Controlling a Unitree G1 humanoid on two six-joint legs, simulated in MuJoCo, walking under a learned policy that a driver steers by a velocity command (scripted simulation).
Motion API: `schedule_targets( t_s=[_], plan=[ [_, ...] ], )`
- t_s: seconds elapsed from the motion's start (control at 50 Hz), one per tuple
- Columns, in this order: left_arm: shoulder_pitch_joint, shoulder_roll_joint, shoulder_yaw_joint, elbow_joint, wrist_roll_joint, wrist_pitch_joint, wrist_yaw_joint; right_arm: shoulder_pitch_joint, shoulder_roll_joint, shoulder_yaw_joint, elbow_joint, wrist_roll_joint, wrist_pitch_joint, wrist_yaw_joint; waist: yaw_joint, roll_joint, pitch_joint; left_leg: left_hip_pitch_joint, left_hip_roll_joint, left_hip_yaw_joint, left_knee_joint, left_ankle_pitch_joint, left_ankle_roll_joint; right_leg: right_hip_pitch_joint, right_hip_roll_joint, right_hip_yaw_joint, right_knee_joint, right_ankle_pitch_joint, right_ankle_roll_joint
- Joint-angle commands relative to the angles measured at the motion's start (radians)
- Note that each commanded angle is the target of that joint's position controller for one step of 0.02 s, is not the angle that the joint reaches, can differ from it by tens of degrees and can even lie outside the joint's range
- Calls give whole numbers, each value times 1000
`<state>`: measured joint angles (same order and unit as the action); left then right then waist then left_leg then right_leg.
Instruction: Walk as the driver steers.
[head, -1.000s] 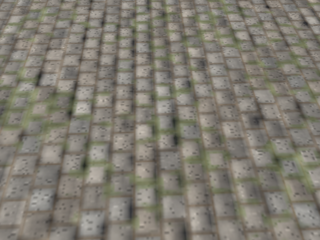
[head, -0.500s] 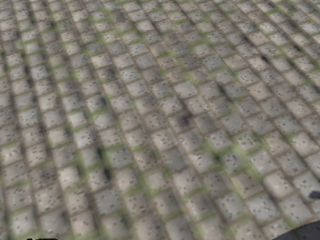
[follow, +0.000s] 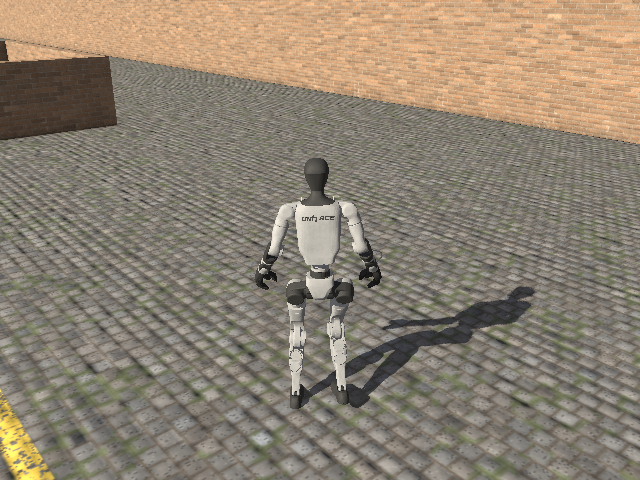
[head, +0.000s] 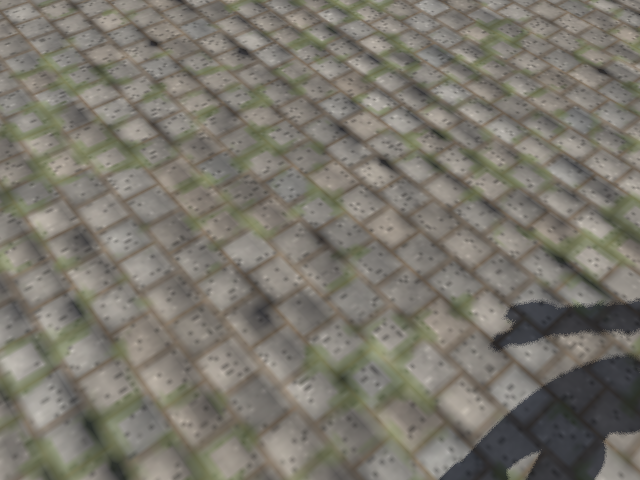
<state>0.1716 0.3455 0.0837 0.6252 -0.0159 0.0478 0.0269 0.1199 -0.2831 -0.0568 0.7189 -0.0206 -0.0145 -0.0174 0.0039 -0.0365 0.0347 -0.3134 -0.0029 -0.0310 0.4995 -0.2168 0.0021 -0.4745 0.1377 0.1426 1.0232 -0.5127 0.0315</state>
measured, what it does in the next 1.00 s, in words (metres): walks ahead, turning right: right foot, then left foot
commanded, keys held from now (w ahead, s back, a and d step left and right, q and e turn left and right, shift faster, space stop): e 0.12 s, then w+e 0.54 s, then w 0.14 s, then q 0.20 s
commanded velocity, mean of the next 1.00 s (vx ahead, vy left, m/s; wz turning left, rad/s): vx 0.30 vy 0.00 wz -0.46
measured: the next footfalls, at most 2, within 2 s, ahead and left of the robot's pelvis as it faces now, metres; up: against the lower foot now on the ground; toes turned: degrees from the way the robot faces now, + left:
right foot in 0.30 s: +0.02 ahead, -0.14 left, +0.00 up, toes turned -12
left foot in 0.76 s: +0.40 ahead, -0.05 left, +0.00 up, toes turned -27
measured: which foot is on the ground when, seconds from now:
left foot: down 0.00-0.30, up 0.32-0.74, down 0.76-1.00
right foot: up 0.00-0.28, down 0.30-0.76, up 0.78-1.00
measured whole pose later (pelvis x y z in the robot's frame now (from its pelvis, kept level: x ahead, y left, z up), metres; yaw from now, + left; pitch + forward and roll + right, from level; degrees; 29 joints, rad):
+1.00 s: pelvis +0.31 -0.11 +0.01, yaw -25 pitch +1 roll +1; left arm 0.17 0.29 0.05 0.69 0.01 -0.06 0.02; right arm 0.27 -0.27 -0.05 0.81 0.00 -0.07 0.02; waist -0.04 -0.03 0.07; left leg -0.22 -0.06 -0.02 0.34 -0.14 0.05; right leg -0.54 -0.03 0.06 0.94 -0.36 0.04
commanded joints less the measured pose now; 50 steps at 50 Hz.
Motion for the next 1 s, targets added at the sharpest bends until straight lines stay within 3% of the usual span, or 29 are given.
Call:
schedule_targets(
  t_s=[0.02,0.06,0.12,0.18,0.24,0.28,0.3,0.32,0.34,0.36,0.38,0.4,0.42,0.44,0.52,0.6,0.66,0.72,0.74,0.76,0.78,0.8,0.82,0.84,0.86,0.88,0.9,0.94,1.0],
  plan=[
    [63,107,43,-37,-7,14,3,-38,-125,-31,-75,15,2,-14,16,161,-88,200,269,-193,-130,459,191,-141,-88,-24,189,40,58],
    [16,65,29,-61,-14,14,-2,-18,-141,-38,-70,6,14,-20,-9,198,-81,212,241,-123,-154,439,195,-130,-101,-83,94,84,69],
    [-32,46,18,-90,-8,10,-11,1,-172,-52,-64,6,26,-22,-39,228,-115,253,272,-82,-156,444,213,-68,-143,-114,-65,95,69],
    [-43,46,12,-101,-8,9,-28,17,-206,-67,-57,27,26,-11,-57,238,-122,192,288,-62,-226,67,203,42,-160,-168,-220,122,32],
    [-4,63,21,-86,-7,2,-46,13,-222,-71,-48,48,12,4,-28,232,-80,117,303,-53,-243,-170,174,155,-151,-210,-389,162,-32],
    [119,62,30,-21,-9,-8,-48,9,-183,-60,-35,55,5,10,30,177,-86,4,265,18,-140,-250,126,362,-111,-246,-532,219,-80],
    [227,86,45,20,-17,-13,-42,13,-123,-43,-32,42,0,16,68,74,-104,-117,213,100,50,-285,71,521,-142,-158,-587,176,-120],
    [323,186,64,25,-15,-24,-27,-30,-33,-14,-74,-2,-8,28,83,-224,-104,-389,92,188,491,-435,-21,653,-403,253,-668,184,-220],
    [295,237,65,-9,10,-60,-42,-109,-83,-27,-139,26,-33,26,99,-248,-75,-598,0,23,614,-425,-21,581,-510,591,-811,-50,-390],
    [247,163,45,-13,14,-85,-47,-149,-156,-47,-139,54,-52,30,92,-150,7,-631,57,-30,640,-325,3,551,-491,534,-856,-120,-372],
    [211,116,27,-9,9,-99,-43,-125,-176,-55,-124,55,-65,34,62,-131,47,-622,78,-34,606,-206,16,525,-452,446,-853,-69,-334],
    [186,95,17,-15,3,-102,-37,-98,-166,-55,-95,33,-73,33,44,-92,43,-580,95,-33,572,-129,9,509,-411,369,-844,26,-303],
    [170,93,13,-14,0,-99,-29,-88,-164,-57,-90,16,-80,34,31,-88,43,-542,93,-30,515,-61,-5,495,-378,311,-848,124,-285],
    [175,88,9,-15,7,-99,-21,-88,-151,-55,-85,14,-85,38,26,-93,31,-503,80,-20,483,1,-17,484,-352,269,-852,211,-273],
    [216,98,14,11,6,-100,2,-144,-94,-36,-89,21,-86,44,40,-71,24,-412,28,2,256,171,-56,438,-298,156,-842,386,-245],
    [275,112,21,52,-7,-95,8,-252,-74,-22,-127,32,-91,61,81,-81,53,-319,-4,0,90,241,-65,375,-294,158,-819,405,-235],
    [281,117,26,71,-16,-90,11,-260,-94,-25,-141,37,-101,69,70,-83,58,-255,-6,-23,20,238,-42,388,-320,211,-778,429,-219],
    [262,112,29,84,-7,-83,11,-157,-130,-40,-117,34,-110,65,24,-125,17,-122,-15,10,2,167,3,438,-339,211,-698,644,-193],
    [253,96,23,84,-2,-81,8,-64,-154,-55,-93,29,-111,56,-24,-122,-45,11,-36,41,-31,168,33,440,-298,175,-585,815,-171],
    [246,69,11,76,8,-80,4,68,-186,-67,-71,20,-111,49,-89,-105,-165,246,19,5,-6,174,80,362,-245,137,-392,837,-139],
    [332,-5,-12,58,12,-83,3,225,-258,-82,-52,-3,-109,43,-99,91,-361,638,245,-333,10,58,207,71,-134,80,-39,544,-79],
    [423,-38,-26,71,-15,-97,1,285,-245,-79,-9,4,-104,62,-62,360,-440,753,390,-749,-175,-169,292,-138,-38,77,202,-70,-42],
    [329,61,-5,77,-28,-102,-2,227,-165,-56,-15,26,-102,60,-75,255,-266,623,364,-706,-222,-195,266,-224,-88,94,292,-38,-39],
    [219,91,2,59,-21,-106,-3,150,-135,-45,-21,27,-94,54,-70,157,-134,465,330,-536,-215,-18,250,-222,-121,50,289,30,-38],
    [157,85,0,46,2,-112,-1,99,-121,-37,-24,20,-87,52,-42,92,-70,331,291,-413,-209,232,246,-186,-158,1,255,74,-33],
    [134,80,5,40,19,-114,-3,74,-104,-28,-25,13,-84,51,-16,78,-49,241,258,-328,-209,445,244,-138,-185,-23,208,98,-27],
    [144,61,3,40,23,-115,-5,68,-95,-22,-21,8,-86,49,5,96,-62,195,233,-276,-215,583,244,-84,-198,-30,160,111,-19],
    [156,4,-14,43,30,-112,-5,62,-96,-18,-1,18,-88,43,28,127,-79,153,204,-205,-222,748,254,-34,-197,-58,9,123,7],
    [90,-19,-30,25,32,-108,-2,61,-180,-42,9,29,-64,24,19,140,-109,100,182,-156,-218,768,248,59,-160,-90,-211,240,32]
  ],
)
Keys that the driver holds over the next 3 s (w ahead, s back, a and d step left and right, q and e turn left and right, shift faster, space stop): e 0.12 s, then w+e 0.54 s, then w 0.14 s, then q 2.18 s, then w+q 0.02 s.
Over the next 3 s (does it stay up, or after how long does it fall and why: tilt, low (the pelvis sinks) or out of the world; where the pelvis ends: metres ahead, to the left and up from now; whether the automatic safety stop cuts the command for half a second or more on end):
stays up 0.41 -0.13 0.00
